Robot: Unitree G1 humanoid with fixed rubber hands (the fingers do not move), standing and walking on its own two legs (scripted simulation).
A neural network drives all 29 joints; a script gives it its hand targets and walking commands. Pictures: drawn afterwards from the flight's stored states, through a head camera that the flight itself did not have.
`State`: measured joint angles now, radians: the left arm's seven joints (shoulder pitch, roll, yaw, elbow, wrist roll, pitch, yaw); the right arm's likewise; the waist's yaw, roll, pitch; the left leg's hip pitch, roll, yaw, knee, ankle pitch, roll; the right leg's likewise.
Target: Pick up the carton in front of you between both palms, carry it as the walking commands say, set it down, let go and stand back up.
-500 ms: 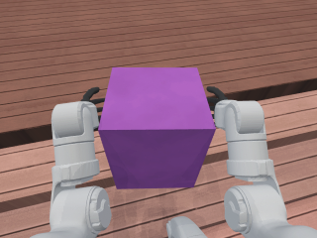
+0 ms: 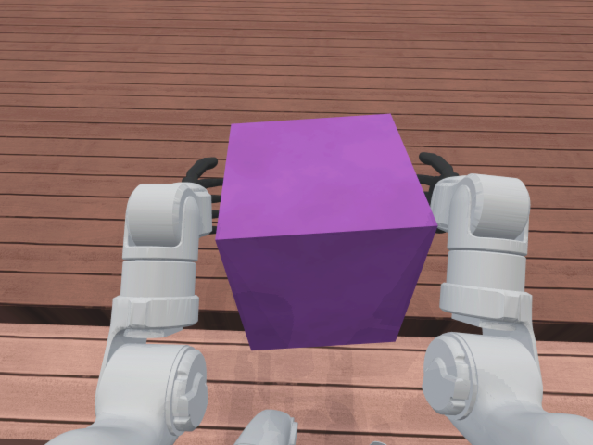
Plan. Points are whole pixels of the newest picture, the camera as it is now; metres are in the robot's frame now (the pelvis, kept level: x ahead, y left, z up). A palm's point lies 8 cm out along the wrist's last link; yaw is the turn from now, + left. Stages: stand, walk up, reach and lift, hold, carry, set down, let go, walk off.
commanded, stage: carry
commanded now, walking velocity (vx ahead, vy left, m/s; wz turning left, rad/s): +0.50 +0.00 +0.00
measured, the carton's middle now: (317, 238) +0.38 +0.04 +0.07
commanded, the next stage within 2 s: none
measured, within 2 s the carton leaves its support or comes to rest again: neither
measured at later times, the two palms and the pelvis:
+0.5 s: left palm out of the picture +0.71 +0.21 +0.27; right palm (427, 8) +0.66 -0.09 +0.27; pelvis +0.31 +0.09 +0.13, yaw +0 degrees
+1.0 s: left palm out of the picture +1.00 +0.23 +0.38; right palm out of the picture +1.04 -0.07 +0.39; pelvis +0.65 +0.03 +0.24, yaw +1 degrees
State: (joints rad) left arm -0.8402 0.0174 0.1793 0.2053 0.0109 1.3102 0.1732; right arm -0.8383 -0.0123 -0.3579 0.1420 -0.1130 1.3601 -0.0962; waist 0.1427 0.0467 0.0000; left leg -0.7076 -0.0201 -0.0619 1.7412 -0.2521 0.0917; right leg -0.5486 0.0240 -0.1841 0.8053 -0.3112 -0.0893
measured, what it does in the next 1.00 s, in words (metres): climbs: left foot 0.12 m higher, then right foot 0.12 m higher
